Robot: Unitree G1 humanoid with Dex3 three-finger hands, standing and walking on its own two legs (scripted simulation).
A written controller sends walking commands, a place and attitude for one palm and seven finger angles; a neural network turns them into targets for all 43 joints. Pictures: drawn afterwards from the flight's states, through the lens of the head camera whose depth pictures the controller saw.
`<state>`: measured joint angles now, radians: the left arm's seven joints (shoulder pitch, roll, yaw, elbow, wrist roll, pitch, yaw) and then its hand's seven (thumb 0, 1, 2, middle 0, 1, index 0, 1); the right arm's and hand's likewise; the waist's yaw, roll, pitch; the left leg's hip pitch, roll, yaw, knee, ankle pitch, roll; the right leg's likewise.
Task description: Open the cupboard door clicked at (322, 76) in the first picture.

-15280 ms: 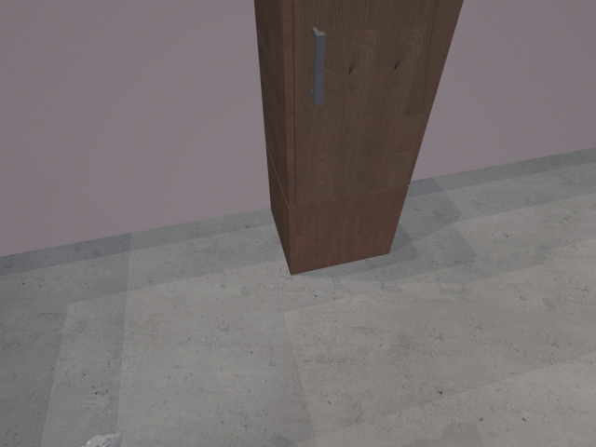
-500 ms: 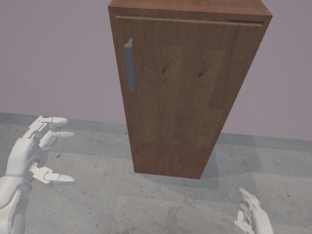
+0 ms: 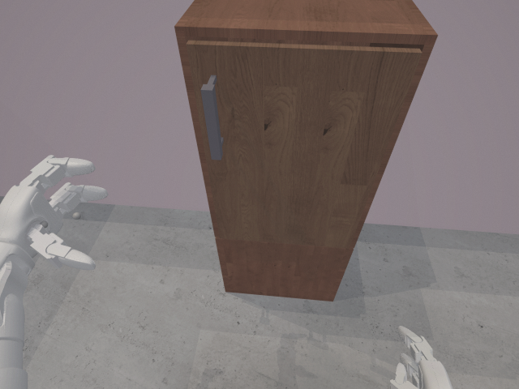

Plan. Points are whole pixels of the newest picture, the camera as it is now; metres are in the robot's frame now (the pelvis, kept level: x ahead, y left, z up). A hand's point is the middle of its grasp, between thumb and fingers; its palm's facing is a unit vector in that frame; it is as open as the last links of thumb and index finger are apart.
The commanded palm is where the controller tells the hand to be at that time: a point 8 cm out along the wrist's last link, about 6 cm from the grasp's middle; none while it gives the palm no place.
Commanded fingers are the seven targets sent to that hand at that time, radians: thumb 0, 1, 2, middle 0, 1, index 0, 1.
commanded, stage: raise the hand with hooked fingers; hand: left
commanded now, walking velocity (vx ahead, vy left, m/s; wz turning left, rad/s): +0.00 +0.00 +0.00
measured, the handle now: (215, 119) +0.57 +0.14 +0.12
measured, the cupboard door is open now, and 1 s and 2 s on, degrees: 0 0 0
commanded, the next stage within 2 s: move the hooked fingers beside the handle in 0.36 s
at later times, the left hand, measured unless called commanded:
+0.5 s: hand (85, 219) +0.30 +0.27 +0.14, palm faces +0.03 -1.00 -0.02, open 14.0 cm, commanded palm +0.27 +0.31 +0.14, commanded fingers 0.00 -0.50 0.30 -0.30 -1.20 -0.30 -1.20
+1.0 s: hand (125, 181) +0.37 +0.24 +0.14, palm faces +0.00 -1.00 +0.00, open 14.0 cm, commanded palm +0.35 +0.29 +0.14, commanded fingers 0.00 -0.50 0.30 -0.30 -1.20 -0.30 -1.20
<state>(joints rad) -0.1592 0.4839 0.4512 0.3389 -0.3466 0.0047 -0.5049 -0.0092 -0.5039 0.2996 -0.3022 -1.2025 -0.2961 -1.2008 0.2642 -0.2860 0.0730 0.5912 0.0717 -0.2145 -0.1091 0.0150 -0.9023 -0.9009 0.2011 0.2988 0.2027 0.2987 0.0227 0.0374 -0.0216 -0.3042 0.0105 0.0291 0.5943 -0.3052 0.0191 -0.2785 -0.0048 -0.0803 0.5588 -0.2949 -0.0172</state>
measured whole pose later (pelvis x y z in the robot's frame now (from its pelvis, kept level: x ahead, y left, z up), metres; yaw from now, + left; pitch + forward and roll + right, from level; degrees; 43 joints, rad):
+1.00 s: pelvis +0.00 +0.00 +0.00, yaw -1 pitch +3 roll +0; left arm -0.44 0.46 0.38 0.63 -0.26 -0.06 -0.42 -0.01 -0.50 0.30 -0.30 -1.20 -0.30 -1.20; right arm 0.30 -0.29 0.06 0.62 0.07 -0.16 -0.10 0.01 -0.90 -0.90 0.20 0.30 0.20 0.30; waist -0.02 0.02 -0.02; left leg -0.35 0.01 0.04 0.59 -0.30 0.02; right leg -0.34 0.00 -0.07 0.57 -0.29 -0.02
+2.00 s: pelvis +0.00 +0.00 -0.01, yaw -3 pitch +13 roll -1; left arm -0.97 0.60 0.43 1.23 -0.11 -0.25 -0.33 -0.01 -0.50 0.30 -0.30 -1.20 -0.30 -1.20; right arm 0.42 -0.30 0.04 0.66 0.03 -0.02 -0.05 0.01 -0.91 -0.90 0.20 0.30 0.20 0.30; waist -0.15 0.02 -0.05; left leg -0.58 0.03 0.06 0.70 -0.34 0.02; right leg -0.56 0.02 -0.05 0.66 -0.31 -0.01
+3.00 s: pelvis +0.01 +0.01 -0.02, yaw -2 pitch +15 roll -2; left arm -0.99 0.59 0.41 1.22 -0.10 -0.25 -0.30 -0.01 -0.50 0.30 -0.30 -1.20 -0.30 -1.20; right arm 0.43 -0.29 0.04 0.63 0.02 0.02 -0.03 0.01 -0.91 -0.90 0.20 0.30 0.20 0.30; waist -0.16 0.02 -0.07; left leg -0.64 0.04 0.05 0.76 -0.37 0.03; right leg -0.61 0.02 -0.05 0.69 -0.33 -0.01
